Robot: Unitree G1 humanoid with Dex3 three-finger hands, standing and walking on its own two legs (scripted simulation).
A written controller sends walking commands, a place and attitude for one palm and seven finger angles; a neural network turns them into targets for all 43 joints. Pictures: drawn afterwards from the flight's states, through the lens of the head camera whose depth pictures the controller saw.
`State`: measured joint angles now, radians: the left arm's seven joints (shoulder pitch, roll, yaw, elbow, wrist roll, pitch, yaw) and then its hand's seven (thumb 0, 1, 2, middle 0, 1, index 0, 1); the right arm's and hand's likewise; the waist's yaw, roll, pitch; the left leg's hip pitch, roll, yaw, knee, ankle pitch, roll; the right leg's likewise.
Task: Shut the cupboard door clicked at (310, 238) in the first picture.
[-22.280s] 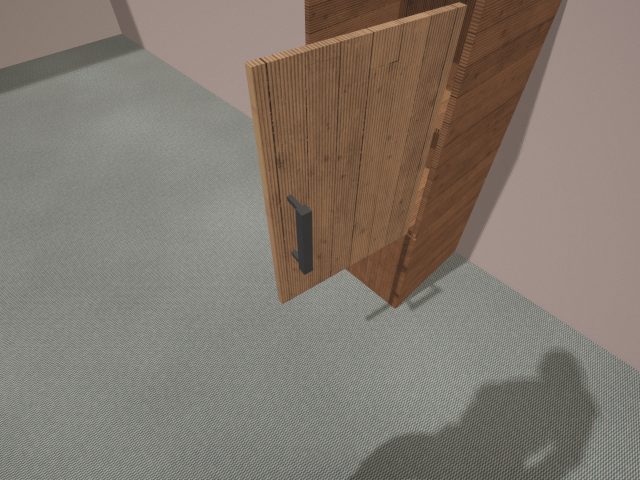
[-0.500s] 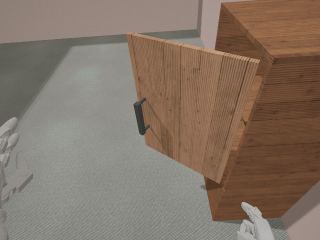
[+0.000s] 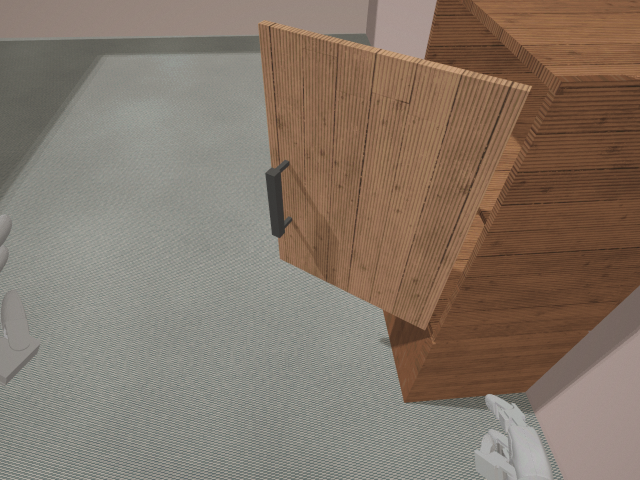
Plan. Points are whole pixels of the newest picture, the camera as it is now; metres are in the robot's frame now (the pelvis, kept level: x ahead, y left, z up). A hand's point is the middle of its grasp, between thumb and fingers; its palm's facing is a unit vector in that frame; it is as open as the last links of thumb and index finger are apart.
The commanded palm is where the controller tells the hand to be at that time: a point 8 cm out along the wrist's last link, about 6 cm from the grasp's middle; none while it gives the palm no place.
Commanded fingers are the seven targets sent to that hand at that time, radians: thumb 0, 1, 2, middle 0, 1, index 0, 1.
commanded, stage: step back with the hand held close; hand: left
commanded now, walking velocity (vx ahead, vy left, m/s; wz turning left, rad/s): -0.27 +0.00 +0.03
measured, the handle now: (281, 199) +0.67 +0.12 -0.09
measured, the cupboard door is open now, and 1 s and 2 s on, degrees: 54 54 54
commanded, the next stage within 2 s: stop stepping back and stand still in 0.84 s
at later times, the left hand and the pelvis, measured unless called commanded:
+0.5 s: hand out of the picture +0.09 +0.27 +0.18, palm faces +0.50 -0.74 -0.44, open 7.4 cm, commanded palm +0.01 +0.30 +0.18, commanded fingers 0.00 0.90 0.90 -0.20 -0.30 -0.20 -0.30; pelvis -0.10 -0.01 -0.01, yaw +6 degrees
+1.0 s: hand out of the picture -0.01 +0.25 +0.18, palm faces +0.37 -0.85 -0.38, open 7.4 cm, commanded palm -0.09 +0.29 +0.18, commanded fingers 0.00 0.90 0.90 -0.20 -0.30 -0.20 -0.30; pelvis -0.24 -0.01 +0.00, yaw -1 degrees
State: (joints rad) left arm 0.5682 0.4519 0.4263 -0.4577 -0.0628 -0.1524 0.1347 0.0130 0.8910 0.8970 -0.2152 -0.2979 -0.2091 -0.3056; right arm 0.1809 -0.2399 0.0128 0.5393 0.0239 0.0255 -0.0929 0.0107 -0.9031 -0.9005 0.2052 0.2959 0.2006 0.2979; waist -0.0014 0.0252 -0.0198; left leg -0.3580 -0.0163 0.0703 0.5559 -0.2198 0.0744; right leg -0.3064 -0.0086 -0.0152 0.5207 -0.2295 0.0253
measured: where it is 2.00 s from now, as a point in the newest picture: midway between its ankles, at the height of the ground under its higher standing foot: outside the picture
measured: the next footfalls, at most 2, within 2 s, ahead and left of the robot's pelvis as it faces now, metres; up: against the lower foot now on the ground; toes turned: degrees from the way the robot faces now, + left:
right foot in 0.66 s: -0.18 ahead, -0.15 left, +0.00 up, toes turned +7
left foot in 0.80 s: -0.04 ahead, +0.08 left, +0.00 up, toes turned +8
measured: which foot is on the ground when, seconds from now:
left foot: down 0.00-0.68, up 0.70-0.78, down 0.80-1.00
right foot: down 0.00-0.46, up 0.48-0.64, down 0.66-0.84, up 0.86-1.00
